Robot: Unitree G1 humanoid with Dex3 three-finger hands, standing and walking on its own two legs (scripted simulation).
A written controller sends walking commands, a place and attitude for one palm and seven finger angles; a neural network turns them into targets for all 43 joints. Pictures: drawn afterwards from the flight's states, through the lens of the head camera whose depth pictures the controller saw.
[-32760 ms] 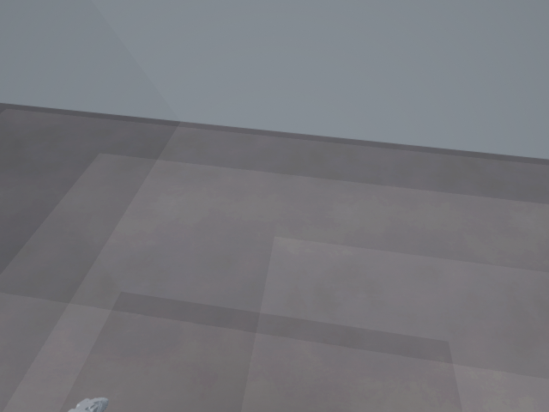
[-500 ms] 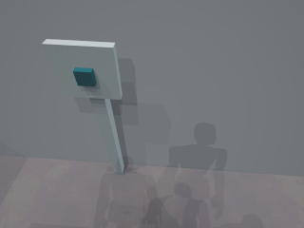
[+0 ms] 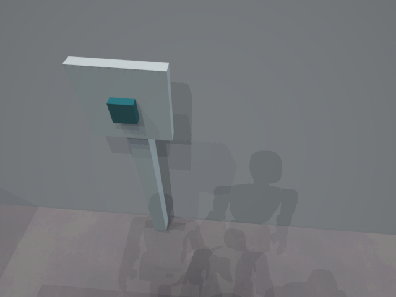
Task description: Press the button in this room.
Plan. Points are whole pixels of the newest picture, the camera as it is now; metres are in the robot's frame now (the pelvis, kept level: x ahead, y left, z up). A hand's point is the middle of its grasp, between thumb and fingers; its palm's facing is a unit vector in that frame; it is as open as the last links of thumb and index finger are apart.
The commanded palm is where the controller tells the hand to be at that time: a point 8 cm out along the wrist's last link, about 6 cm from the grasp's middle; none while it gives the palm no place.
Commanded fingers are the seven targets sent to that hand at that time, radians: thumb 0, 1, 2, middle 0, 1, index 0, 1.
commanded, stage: come to a stop and stand still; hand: left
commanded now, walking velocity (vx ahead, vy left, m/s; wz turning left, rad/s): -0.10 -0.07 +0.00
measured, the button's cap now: (124, 110) +0.48 +0.21 +0.10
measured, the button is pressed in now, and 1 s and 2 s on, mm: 0 0 0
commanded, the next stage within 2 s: look again from close up in 1.02 s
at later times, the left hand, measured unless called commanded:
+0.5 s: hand out of the picture +0.06 +0.19 -0.16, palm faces +0.02 -0.96 -0.26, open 7.3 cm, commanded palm none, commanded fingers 0.00 0.90 0.90 -0.20 -0.30 -0.20 -0.30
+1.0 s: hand out of the picture +0.00 +0.22 -0.15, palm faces +0.02 -0.95 -0.31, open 7.4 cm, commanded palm none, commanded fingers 0.00 0.90 0.90 -0.20 -0.30 -0.20 -0.30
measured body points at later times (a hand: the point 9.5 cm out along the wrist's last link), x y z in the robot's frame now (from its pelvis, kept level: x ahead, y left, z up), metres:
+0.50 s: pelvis -0.02 -0.02 +0.00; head -0.03 -0.02 +0.45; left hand +0.05 +0.24 -0.14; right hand +0.03 -0.29 -0.14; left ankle +0.00 +0.09 -0.73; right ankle -0.01 -0.11 -0.73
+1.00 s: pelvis -0.04 -0.01 +0.01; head -0.05 -0.02 +0.46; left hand +0.00 +0.27 -0.13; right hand +0.03 -0.28 -0.13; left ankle +0.00 +0.09 -0.73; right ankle -0.01 -0.11 -0.73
